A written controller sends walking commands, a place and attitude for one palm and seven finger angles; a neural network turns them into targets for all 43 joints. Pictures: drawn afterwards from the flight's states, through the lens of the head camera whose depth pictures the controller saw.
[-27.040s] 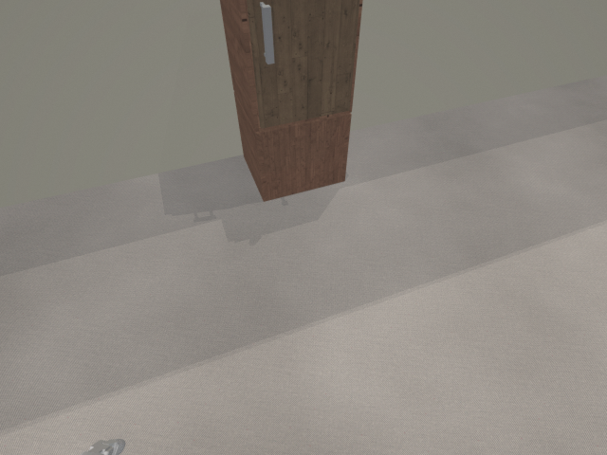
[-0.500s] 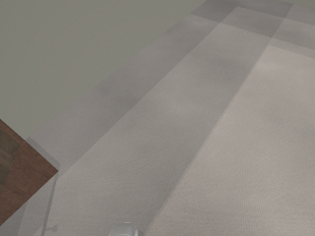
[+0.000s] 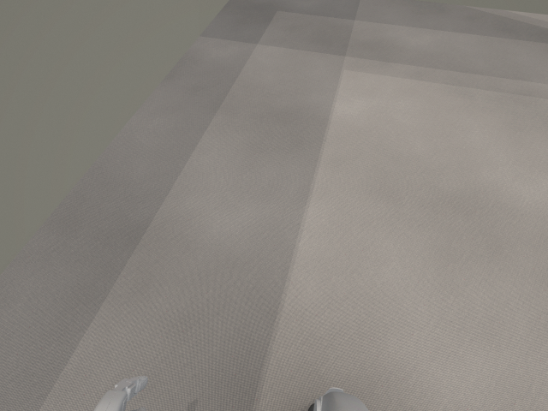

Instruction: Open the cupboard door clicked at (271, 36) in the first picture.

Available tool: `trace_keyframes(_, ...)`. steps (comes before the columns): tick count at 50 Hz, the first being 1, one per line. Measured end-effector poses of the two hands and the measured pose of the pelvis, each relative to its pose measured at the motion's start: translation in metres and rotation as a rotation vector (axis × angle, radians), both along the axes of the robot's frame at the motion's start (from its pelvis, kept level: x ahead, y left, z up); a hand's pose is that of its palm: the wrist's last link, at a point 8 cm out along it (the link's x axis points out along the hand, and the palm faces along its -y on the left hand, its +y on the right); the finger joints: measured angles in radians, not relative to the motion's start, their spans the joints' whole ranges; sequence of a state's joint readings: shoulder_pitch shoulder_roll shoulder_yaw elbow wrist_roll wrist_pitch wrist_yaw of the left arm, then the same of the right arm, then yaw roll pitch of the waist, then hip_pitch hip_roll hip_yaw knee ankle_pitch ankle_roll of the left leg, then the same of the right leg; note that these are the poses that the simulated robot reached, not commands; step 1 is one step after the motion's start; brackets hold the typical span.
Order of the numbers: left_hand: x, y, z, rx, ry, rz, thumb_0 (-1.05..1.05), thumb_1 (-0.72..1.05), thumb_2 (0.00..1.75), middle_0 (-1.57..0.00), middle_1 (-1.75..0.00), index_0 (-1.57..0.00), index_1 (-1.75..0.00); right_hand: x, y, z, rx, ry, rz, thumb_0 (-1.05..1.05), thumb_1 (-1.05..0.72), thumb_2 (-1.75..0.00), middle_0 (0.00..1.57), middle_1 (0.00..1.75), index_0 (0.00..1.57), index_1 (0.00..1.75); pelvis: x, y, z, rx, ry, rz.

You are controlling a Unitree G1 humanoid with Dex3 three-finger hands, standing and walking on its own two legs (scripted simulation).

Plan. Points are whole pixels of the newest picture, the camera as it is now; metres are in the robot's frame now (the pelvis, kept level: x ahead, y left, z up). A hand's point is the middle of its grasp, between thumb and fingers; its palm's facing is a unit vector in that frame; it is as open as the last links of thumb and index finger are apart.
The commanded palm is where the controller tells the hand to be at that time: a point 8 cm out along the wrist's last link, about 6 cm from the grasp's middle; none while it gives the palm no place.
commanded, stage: walk to a spot facing it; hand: left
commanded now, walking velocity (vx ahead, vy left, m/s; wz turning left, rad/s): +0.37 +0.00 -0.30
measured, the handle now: out of the picture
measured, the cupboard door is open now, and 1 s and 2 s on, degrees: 41 41 41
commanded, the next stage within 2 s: turn to face it in 0.56 s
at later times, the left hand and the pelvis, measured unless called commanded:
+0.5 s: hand (181, 343) +0.26 +0.19 -0.19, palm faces -0.09 -0.98 -0.18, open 7.3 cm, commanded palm none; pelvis +0.24 -0.01 -0.01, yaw -9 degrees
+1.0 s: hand (248, 217) +0.53 +0.08 -0.16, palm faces -0.07 -0.98 -0.18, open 7.2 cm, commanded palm none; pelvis +0.40 -0.08 +0.00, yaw -5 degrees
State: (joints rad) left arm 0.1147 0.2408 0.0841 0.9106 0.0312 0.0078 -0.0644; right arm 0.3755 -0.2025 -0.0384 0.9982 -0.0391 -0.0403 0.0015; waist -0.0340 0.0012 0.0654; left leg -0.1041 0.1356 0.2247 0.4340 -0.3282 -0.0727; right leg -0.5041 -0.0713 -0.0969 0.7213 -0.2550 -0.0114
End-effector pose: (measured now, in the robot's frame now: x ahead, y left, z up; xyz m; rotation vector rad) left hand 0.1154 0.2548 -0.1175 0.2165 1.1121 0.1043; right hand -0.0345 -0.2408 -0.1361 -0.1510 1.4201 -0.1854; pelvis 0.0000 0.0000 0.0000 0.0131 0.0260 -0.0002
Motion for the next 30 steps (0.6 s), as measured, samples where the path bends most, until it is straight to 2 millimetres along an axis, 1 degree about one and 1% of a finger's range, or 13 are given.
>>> trace_keyframes(2, 0.044, -0.011, -0.002, 0.018, -0.057, -0.046, 0.01, 0.91, 0.9, -0.19, -0.3, -0.19, -0.3, -0.008, -0.009, -0.01, 0.009, 0.063, -0.04, 0.0, -0.9, -0.9, 0.2, 0.3, 0.2, 0.3, 0.022, -0.01, -0.01, 0.009, -0.005, -0.007)
trace_keyframes(3, 0.062, -0.015, -0.004, 0.029, -0.091, -0.058, 0.0, 0.91, 0.9, -0.19, -0.3, -0.19, -0.3, -0.008, -0.014, -0.016, 0.015, 0.093, -0.057, 0.0, -0.9, -0.9, 0.2, 0.3, 0.2, 0.3, 0.031, -0.015, -0.017, 0.021, -0.006, -0.015)
trace_keyframes(4, 0.075, -0.02, -0.005, 0.034, -0.11, -0.058, 0.0, 0.91, 0.9, -0.19, -0.3, -0.19, -0.3, -0.005, -0.018, -0.019, 0.016, 0.118, -0.069, 0.0, -0.9, -0.9, 0.2, 0.3, 0.2, 0.3, 0.038, -0.018, -0.019, 0.017, -0.012, -0.023)
trace_keyframes(6, 0.089, -0.029, -0.005, 0.034, -0.103, -0.059, 0.0, 0.91, 0.9, -0.19, -0.3, -0.19, -0.3, 0.014, -0.024, -0.019, 0.009, 0.124, -0.087, 0.01, -0.91, -0.9, 0.2, 0.3, 0.2, 0.3, 0.054, -0.021, -0.016, 0.003, -0.021, -0.029)
trace_keyframes(8, 0.094, -0.037, -0.005, 0.024, -0.064, -0.057, 0.0, 0.91, 0.9, -0.19, -0.3, -0.19, -0.3, 0.045, -0.029, -0.013, -0.001, 0.084, -0.092, 0.01, -0.91, -0.9, 0.2, 0.3, 0.19, 0.3, 0.071, -0.022, -0.009, -0.004, -0.019, -0.039)
trace_keyframes(12, 0.094, -0.051, -0.01, -0.018, 0.047, -0.051, 0.0, 0.91, 0.9, -0.19, -0.3, -0.2, -0.3, 0.123, -0.03, 0.002, -0.01, -0.056, -0.091, 0.01, -0.91, -0.9, 0.2, 0.3, 0.19, 0.3, 0.108, -0.024, 0.003, -0.003, -0.008, -0.064)
trace_keyframes(17, 0.096, -0.038, -0.021, -0.035, 0.153, 0.004, -0.01, 0.94, 0.9, -0.2, -0.3, -0.2, -0.3, 0.224, -0.019, 0.011, -0.006, -0.2, -0.046, 0.0, -0.91, -0.9, 0.2, 0.3, 0.19, 0.3, 0.158, -0.018, 0.004, -0.02, -0.015, -0.087)
trace_keyframes(19, 0.099, -0.03, -0.03, -0.042, 0.199, 0.022, 0.0, 0.93, 0.9, -0.2, -0.3, -0.2, -0.3, 0.262, -0.013, 0.01, -0.013, -0.251, -0.026, 0.0, -0.91, -0.9, 0.2, 0.3, 0.19, 0.3, 0.181, -0.012, -0.002, -0.032, -0.024, -0.097)
trace_keyframes(21, 0.106, -0.022, -0.041, -0.042, 0.246, 0.025, 0.0, 0.93, 0.9, -0.2, -0.3, -0.2, -0.3, 0.293, -0.009, 0.005, -0.03, -0.306, -0.019, 0.0, -0.91, -0.9, 0.2, 0.3, 0.19, 0.3, 0.203, -0.005, -0.011, -0.039, -0.028, -0.121)
trace_keyframes(23, 0.119, -0.018, -0.043, -0.031, 0.283, 0.006, 0.0, 0.92, 0.9, -0.2, -0.3, -0.2, -0.3, 0.31, -0.005, 0.006, -0.034, -0.328, -0.033, 0.0, -0.91, -0.9, 0.2, 0.3, 0.2, 0.3, 0.22, -0.005, -0.012, -0.025, -0.032, -0.142)
trace_keyframes(25, 0.141, -0.018, -0.039, -0.026, 0.286, -0.011, 0.0, 0.92, 0.9, -0.2, -0.3, -0.2, -0.3, 0.316, -0.002, 0.008, -0.029, -0.315, -0.055, 0.0, -0.91, -0.9, 0.2, 0.3, 0.2, 0.3, 0.236, -0.006, -0.008, -0.016, -0.029, -0.154)
trace_keyframes(27, 0.17, -0.022, -0.032, -0.027, 0.263, -0.025, 0.01, 0.92, 0.9, -0.19, -0.3, -0.2, -0.3, 0.315, 0.0, 0.009, -0.026, -0.277, -0.087, -0.01, -0.91, -0.9, 0.2, 0.3, 0.2, 0.3, 0.252, -0.008, -0.002, -0.01, -0.024, -0.166)
trace_keyframes(30, 0.22, -0.036, -0.021, -0.035, 0.209, -0.059, 0.01, 0.92, 0.9, -0.19, -0.3, -0.19, -0.3, 0.306, -0.009, 0.009, -0.029, -0.197, -0.131, -0.01, -0.94, -0.9, 0.2, 0.3, 0.2, 0.3, 0.275, -0.013, 0.005, -0.009, -0.017, -0.191)
